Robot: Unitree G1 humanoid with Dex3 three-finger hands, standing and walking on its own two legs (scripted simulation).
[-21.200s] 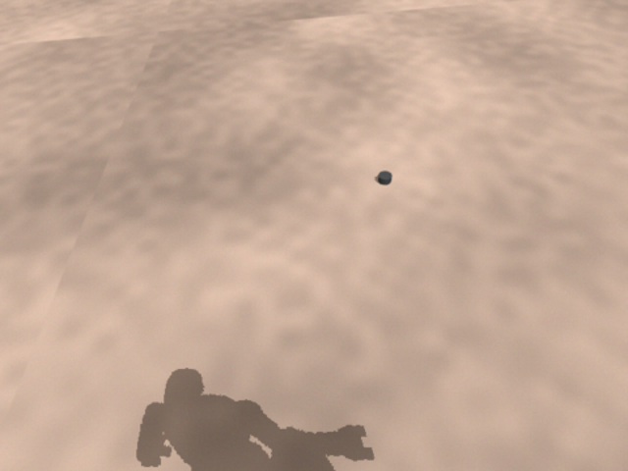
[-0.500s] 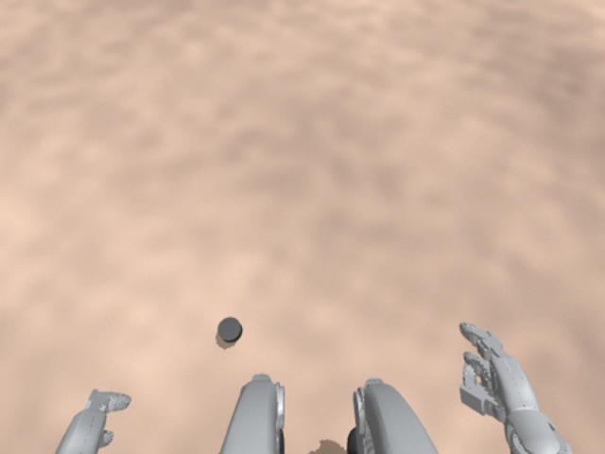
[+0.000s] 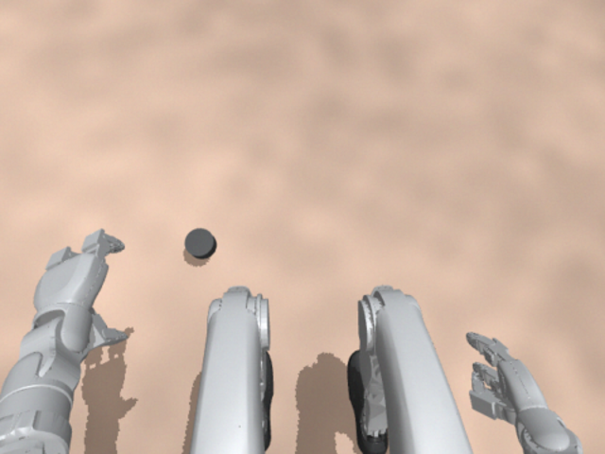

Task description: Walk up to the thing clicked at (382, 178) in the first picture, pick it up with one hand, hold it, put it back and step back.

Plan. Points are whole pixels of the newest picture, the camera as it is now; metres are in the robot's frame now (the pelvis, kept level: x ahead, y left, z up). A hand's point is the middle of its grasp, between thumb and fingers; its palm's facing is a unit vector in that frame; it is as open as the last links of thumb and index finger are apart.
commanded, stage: rise first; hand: left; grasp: from above
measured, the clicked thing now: (201, 243) +0.45 +0.26 -0.43
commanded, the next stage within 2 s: approach in 1.34 s
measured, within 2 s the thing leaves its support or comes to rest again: neither
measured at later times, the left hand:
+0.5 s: hand (133, 270) +0.36 +0.33 -0.24, palm faces -0.46 -0.13 -0.88, open 14.2 cm
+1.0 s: hand (148, 259) +0.39 +0.32 -0.29, palm faces -0.45 -0.08 -0.89, open 14.0 cm
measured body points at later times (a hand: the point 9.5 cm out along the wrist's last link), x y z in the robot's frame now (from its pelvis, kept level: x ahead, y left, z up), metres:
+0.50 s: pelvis -0.01 +0.00 -0.08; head +0.20 +0.06 +0.31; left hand +0.38 +0.33 -0.19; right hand +0.09 -0.28 -0.20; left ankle +0.09 +0.12 -0.41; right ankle +0.08 -0.12 -0.41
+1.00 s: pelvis +0.00 +0.00 -0.12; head +0.23 +0.06 +0.27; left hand +0.41 +0.32 -0.24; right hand +0.10 -0.27 -0.24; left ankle +0.09 +0.12 -0.41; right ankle +0.08 -0.12 -0.41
